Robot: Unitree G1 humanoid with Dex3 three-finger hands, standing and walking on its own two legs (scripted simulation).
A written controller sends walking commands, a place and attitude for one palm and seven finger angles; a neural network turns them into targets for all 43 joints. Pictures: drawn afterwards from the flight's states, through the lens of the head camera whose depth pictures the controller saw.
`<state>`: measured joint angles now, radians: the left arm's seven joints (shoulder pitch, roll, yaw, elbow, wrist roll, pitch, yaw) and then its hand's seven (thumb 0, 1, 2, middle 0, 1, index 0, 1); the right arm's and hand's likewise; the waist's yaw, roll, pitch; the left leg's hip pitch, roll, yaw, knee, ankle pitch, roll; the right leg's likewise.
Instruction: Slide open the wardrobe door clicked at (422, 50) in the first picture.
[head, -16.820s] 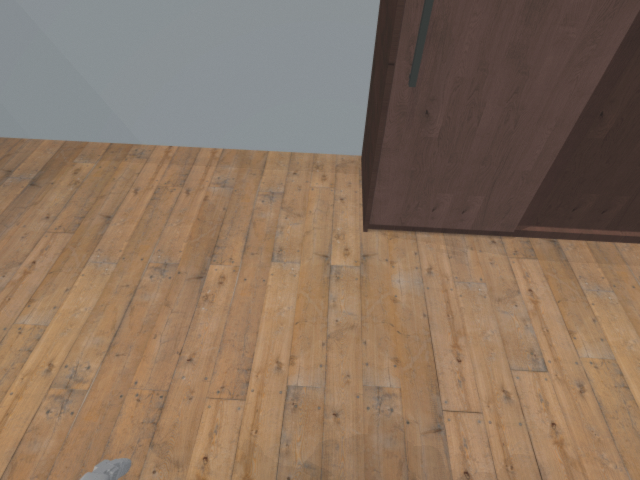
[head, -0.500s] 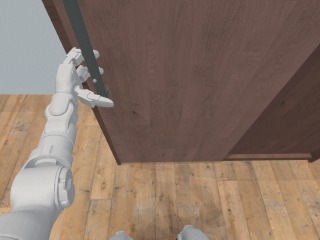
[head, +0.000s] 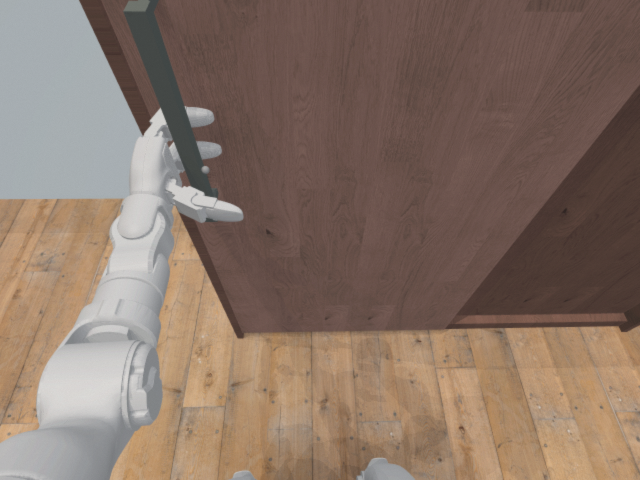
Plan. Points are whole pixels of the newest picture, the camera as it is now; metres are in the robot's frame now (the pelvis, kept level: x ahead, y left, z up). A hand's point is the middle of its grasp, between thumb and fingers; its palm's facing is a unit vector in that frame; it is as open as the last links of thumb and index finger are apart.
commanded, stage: slide the fingers in behind the handle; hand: left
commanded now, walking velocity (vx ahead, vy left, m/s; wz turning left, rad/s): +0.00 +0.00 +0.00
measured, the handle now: (187, 130) +0.53 +0.14 +0.13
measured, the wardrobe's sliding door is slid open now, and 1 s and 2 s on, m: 0.00 0.00 0.00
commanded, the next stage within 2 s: grip the handle and tug to test in 0.62 s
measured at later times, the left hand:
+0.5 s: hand (203, 174) +0.47 +0.12 +0.11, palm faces -0.05 -1.00 -0.02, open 14.1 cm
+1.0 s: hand (203, 173) +0.47 +0.12 +0.11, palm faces -0.04 -1.00 -0.02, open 12.2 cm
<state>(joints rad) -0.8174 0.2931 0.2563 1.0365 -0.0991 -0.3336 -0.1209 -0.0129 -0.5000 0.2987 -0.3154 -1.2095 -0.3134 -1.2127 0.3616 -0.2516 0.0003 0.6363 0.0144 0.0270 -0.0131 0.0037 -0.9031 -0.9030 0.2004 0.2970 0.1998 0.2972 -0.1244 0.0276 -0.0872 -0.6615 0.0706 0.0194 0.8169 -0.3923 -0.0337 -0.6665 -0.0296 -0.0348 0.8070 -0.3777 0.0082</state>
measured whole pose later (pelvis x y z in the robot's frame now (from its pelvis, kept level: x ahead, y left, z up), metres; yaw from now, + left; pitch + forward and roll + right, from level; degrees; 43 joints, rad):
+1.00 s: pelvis +0.00 +0.00 +0.00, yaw +0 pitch +13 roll -1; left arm -0.82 0.27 0.22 1.03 -0.11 -0.34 -0.09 -0.01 -0.21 0.42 -0.33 -1.24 -0.30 -1.24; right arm 0.36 -0.25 0.00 0.66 0.01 0.02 -0.01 0.00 -0.90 -0.90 0.20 0.30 0.20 0.30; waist -0.11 0.03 -0.08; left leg -0.66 0.06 0.01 0.82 -0.39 -0.03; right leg -0.66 -0.03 -0.04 0.80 -0.37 0.01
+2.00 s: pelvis +0.01 +0.00 +0.00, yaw +0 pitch +13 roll -1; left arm -0.75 0.26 0.21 0.94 -0.13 -0.31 -0.09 0.01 0.76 0.80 -0.38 -1.37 -0.35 -1.39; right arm 0.36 -0.25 -0.01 0.64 0.02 0.04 0.00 0.00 -0.90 -0.90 0.20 0.30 0.20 0.30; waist -0.11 0.03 -0.10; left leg -0.64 0.07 0.02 0.81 -0.40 -0.03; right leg -0.64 -0.03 -0.03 0.79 -0.38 0.01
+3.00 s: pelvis +0.02 +0.01 +0.00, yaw +3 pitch +14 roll -2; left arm -0.75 0.17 0.03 0.85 -0.13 -0.26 0.08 0.00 0.80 0.82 -0.31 -1.40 -0.26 -1.40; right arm 0.38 -0.23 -0.02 0.69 0.00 0.00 0.04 0.01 -0.90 -0.90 0.20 0.30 0.20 0.30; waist -0.06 0.04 -0.10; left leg -0.66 0.04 -0.03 0.84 -0.42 -0.03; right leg -0.62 -0.05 -0.08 0.79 -0.41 0.02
